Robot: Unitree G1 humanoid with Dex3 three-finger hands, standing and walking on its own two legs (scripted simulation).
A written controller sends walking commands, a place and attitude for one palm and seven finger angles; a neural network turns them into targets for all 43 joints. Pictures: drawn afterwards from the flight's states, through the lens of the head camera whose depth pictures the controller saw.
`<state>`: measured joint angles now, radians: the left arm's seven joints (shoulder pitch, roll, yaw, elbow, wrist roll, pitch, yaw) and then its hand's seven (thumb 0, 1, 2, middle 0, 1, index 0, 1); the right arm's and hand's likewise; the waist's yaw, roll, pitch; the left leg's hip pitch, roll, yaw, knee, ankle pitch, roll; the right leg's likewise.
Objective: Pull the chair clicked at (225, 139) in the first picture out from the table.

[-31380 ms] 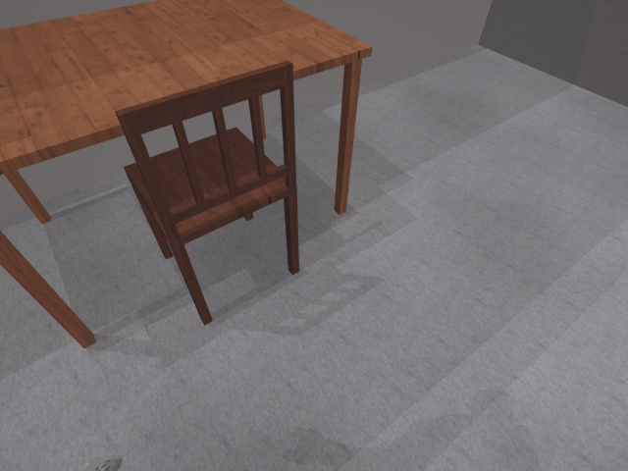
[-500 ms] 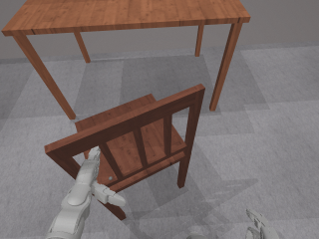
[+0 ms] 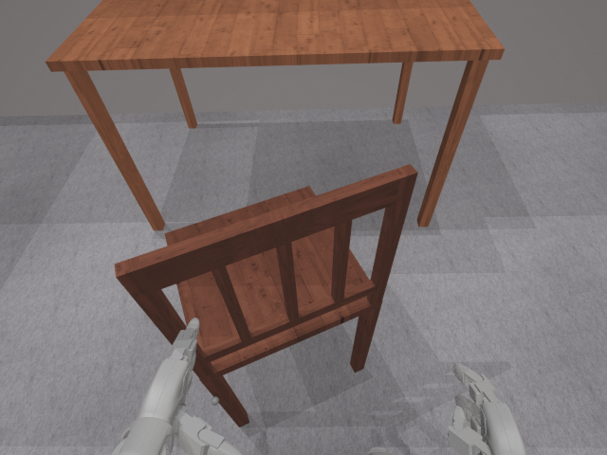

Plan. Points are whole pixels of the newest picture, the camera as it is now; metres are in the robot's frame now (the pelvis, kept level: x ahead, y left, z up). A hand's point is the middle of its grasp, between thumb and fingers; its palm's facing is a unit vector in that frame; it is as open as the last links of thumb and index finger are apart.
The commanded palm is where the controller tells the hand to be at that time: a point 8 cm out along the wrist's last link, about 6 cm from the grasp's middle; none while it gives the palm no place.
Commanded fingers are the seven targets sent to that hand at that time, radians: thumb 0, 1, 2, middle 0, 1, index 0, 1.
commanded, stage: draw the fingers out of the gap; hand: left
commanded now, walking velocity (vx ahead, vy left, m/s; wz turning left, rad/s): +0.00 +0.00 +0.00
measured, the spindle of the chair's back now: (288, 283) +0.39 +0.04 -0.06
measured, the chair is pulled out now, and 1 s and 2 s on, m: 0.52 0.52 0.52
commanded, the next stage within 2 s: draw the hand back to the body in 0.02 s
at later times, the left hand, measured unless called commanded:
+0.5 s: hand (178, 397) +0.19 +0.14 +0.05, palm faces -0.03 -1.00 -0.06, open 17.5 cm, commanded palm +0.16 +0.21 +0.07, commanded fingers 0.00 -0.55 0.20 0.00 0.00 0.00 0.00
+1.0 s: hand (61, 368) +0.19 +0.23 +0.14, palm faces +0.32 -0.87 -0.37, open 14.2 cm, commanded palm +0.15 +0.27 +0.16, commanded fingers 0.00 0.32 0.62 -0.12 -0.18 -0.12 -0.18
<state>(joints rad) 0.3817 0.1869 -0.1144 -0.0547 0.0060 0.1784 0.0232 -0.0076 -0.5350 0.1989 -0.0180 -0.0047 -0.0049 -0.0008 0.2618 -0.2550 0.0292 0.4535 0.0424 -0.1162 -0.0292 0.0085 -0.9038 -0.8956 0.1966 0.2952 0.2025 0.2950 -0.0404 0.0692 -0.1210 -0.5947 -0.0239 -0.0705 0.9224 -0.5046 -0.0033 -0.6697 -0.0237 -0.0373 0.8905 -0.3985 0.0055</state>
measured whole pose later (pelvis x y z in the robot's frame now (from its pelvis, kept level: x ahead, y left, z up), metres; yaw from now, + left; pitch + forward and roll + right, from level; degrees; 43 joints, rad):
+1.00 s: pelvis +0.01 +0.01 +0.03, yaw +0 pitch +0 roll -1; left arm 0.58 0.29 0.15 -0.40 -0.05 -0.06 0.15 0.00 -0.02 0.45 -0.08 -0.11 -0.08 -0.11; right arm 0.20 -0.22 0.02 0.57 0.04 -0.12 -0.10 0.01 -0.90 -0.90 0.20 0.30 0.20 0.29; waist 0.05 0.08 -0.03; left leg -0.24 -0.02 -0.07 0.68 -0.42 0.01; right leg -0.31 -0.02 -0.04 0.64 -0.32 0.02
